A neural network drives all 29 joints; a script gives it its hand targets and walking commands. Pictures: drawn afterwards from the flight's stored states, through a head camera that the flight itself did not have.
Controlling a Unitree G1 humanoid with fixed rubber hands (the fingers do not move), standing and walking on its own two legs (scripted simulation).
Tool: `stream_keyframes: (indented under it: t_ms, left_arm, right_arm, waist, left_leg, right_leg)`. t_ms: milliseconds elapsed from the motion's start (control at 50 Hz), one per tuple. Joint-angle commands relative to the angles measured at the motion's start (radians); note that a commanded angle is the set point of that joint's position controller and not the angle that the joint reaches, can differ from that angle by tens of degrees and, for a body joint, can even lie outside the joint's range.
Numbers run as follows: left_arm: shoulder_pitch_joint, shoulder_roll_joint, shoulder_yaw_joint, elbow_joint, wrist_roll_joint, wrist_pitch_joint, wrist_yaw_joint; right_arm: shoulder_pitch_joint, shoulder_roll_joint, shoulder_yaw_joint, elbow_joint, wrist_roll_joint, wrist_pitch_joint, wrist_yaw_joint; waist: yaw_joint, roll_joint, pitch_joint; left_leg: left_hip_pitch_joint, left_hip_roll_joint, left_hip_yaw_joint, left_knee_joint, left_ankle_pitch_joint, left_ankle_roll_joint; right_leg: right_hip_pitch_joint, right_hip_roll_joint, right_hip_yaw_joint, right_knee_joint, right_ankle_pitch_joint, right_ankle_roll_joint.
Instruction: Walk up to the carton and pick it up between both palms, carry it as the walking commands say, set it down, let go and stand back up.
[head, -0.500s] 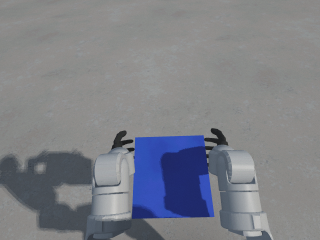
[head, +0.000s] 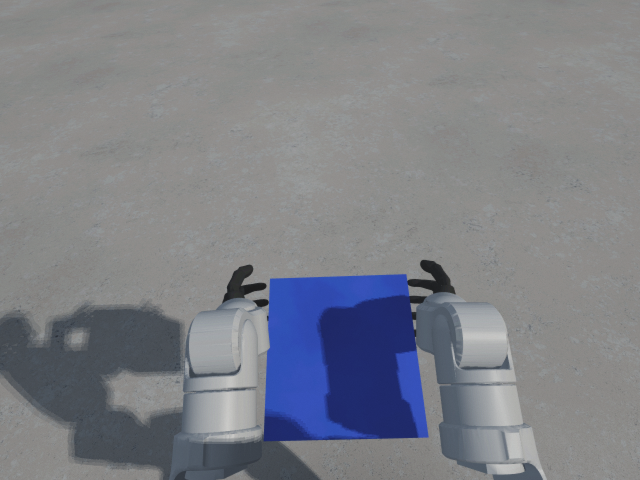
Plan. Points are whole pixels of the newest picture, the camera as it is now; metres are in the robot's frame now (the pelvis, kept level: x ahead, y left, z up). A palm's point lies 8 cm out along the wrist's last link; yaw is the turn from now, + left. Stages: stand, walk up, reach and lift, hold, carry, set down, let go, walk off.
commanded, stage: carry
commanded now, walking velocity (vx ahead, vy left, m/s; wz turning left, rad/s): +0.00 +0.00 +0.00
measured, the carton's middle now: (340, 367) +0.30 +0.01 -0.02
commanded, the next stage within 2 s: none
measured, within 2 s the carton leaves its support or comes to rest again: neither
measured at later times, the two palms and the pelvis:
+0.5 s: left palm (279, 301) +0.32 +0.08 +0.10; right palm (485, 302) +0.31 -0.16 +0.10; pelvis +0.01 -0.04 +0.01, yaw +0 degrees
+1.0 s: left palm (298, 303) +0.32 +0.06 +0.10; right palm (506, 302) +0.31 -0.18 +0.10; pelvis +0.01 -0.06 +0.01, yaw +0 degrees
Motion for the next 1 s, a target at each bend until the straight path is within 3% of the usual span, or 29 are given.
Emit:
stream_keyframes:
  t_ms: [0, 100, 340, 580, 980]
  left_arm:
    - [-0.59, -1.013, -0.575, -0.052, -0.447, -0.013, -0.48]
    - [-0.575, -1.013, -0.569, -0.037, -0.44, -0.01, -0.478]
    - [-0.572, -1.024, -0.55, -0.017, -0.425, -0.016, -0.476]
    - [-0.552, -1.034, -0.558, -0.032, -0.419, -0.029, -0.472]
    - [-0.518, -1.046, -0.575, -0.049, -0.419, -0.034, -0.471]
  right_arm:
    - [-0.569, 1.043, 0.546, -0.068, 0.44, -0.023, 0.472]
    - [-0.552, 1.039, 0.536, -0.057, 0.433, -0.02, 0.475]
    - [-0.565, 1.047, 0.541, -0.056, 0.444, -0.018, 0.486]
    - [-0.546, 1.06, 0.549, -0.063, 0.45, -0.023, 0.491]
    - [-0.519, 1.062, 0.549, -0.078, 0.448, -0.029, 0.493]
  waist:
    - [-0.004, 0.028, -0.376]
    - [-0.007, 0.03, -0.378]
    - [-0.011, -0.003, -0.369]
    - [-0.012, -0.014, -0.387]
    - [-0.011, -0.015, -0.376]
  left_leg:
    - [0.144, 0.224, -0.213, -0.194, 0.202, -0.108]
    - [0.148, 0.227, -0.199, -0.176, 0.232, -0.115]
    - [0.104, 0.206, -0.198, -0.161, 0.072, -0.094]
    - [0.1, 0.176, -0.197, -0.135, 0.018, -0.083]
    - [0.079, 0.164, -0.198, -0.133, -0.009, -0.086]
  right_leg:
    - [0.13, -0.045, 0.053, -0.035, 0.0, 0.002]
    - [0.137, -0.049, 0.054, -0.048, 0.028, 0.0]
    - [0.186, -0.045, 0.088, -0.101, 0.071, -0.039]
    - [0.222, -0.034, 0.136, -0.157, 0.053, -0.067]
    - [0.231, -0.027, 0.156, -0.179, -0.003, -0.067]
